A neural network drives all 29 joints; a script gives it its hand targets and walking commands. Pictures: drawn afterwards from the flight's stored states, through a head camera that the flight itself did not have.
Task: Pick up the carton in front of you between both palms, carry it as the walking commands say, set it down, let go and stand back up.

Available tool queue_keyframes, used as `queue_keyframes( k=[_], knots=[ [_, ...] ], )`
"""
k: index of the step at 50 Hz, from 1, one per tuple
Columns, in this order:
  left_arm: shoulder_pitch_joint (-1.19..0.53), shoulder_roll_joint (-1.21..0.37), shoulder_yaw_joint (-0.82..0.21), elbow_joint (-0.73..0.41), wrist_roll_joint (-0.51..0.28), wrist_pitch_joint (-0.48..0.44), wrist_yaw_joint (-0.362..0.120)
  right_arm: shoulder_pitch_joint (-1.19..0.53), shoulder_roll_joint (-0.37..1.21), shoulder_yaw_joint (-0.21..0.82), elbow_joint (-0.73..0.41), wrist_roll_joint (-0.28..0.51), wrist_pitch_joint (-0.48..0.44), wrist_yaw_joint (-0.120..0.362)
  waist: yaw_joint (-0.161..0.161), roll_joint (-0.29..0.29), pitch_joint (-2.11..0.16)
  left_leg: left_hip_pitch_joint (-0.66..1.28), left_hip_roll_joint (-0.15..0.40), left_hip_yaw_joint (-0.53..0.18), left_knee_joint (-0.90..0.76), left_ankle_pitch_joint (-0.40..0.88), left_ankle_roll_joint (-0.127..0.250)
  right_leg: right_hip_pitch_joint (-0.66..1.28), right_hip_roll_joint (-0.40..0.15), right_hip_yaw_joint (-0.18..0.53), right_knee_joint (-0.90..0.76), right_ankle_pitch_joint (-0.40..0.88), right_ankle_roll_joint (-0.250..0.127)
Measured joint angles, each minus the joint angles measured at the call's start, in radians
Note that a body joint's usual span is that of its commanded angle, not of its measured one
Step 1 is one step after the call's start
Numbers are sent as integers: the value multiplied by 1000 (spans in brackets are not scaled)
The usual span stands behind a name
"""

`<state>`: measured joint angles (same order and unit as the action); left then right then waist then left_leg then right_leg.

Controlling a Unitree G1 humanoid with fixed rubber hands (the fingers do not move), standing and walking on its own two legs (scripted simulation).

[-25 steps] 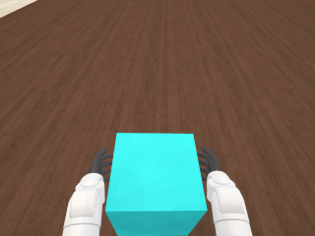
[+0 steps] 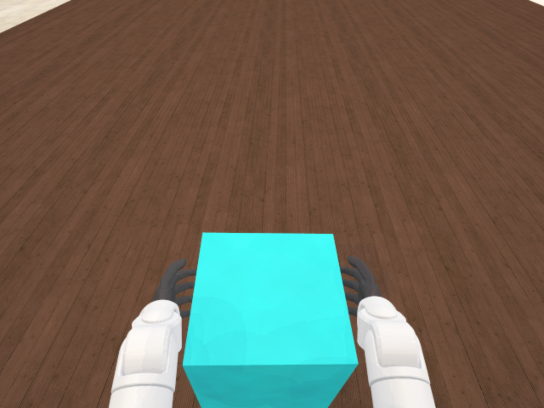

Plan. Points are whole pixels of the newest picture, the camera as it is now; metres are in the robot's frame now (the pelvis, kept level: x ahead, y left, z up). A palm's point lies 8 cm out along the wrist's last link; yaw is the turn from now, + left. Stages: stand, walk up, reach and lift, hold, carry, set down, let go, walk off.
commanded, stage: carry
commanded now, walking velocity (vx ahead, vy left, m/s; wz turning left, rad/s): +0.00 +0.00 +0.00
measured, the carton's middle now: (266, 326) +0.29 +0.00 -0.05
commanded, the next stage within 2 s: hold in 0.34 s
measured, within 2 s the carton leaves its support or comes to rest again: neither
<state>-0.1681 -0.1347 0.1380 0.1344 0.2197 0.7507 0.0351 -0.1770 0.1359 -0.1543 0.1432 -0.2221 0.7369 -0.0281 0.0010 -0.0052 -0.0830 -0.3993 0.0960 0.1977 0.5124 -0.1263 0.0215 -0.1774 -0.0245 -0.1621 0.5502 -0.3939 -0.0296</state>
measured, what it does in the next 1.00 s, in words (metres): shifts its weight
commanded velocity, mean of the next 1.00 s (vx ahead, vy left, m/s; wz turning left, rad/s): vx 0.00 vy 0.00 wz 0.00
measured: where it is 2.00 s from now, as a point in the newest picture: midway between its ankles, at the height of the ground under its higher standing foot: outside the picture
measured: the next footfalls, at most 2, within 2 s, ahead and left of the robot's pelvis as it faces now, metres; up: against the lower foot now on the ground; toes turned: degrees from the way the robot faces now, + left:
none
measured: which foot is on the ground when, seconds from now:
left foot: down 0.00-1.00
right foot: down 0.00-1.00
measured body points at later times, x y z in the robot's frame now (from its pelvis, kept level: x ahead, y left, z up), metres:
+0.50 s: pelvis -0.01 +0.00 +0.01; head -0.02 +0.01 +0.46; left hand +0.29 +0.12 +0.02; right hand +0.26 -0.18 +0.03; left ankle +0.08 +0.14 -0.73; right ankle -0.06 -0.09 -0.73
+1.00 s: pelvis -0.02 +0.06 +0.01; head -0.03 +0.09 +0.46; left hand +0.31 +0.15 +0.03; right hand +0.25 -0.15 +0.04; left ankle +0.09 +0.14 -0.73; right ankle -0.06 -0.08 -0.73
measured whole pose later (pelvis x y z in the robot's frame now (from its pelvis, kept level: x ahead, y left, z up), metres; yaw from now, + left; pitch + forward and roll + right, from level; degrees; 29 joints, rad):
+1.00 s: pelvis -0.02 +0.06 +0.01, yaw -12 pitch -7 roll +0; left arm -0.24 -0.15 0.19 0.22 0.28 0.72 0.04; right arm -0.28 0.16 -0.25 0.33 -0.28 0.63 0.01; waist 0.00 -0.06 0.07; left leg -0.18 -0.01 0.04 0.40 -0.10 0.03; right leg -0.04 -0.02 0.08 0.44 -0.29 -0.01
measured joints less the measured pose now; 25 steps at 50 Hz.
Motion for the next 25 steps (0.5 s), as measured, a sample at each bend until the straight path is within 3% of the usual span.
queue_keyframes(
  k=[17, 18, 22, 25],
  knots=[
    [2, 0, -2, -8, 0, 1, 0, 1, 0, 3, -9, 0, 2, 0, 0, 0, 7, -7, 4, -4, -1, 10, -4, -12, 4, -3, 14, -1, -8],
    [1, 0, -1, -12, 0, -2, 2, -2, 1, 1, -1, 0, -8, 2, 0, -6, 30, 15, -6, -17, -12, 26, -3, 8, 2, -1, 7, 2, -8],
    [39, 5, 4, -55, 3, -20, 8, -7, 2, 25, 38, -6, -63, 11, 27, -24, 112, 134, -58, -183, -96, 40, -31, 91, 30, 79, -73, 56, -13],
    [42, 4, -6, -45, 1, -28, 15, 5, -1, 19, 44, -1, -77, 12, 7, -22, 134, 177, -59, -226, -123, 30, -56, 122, 48, 116, -113, 86, -10]
  ],
)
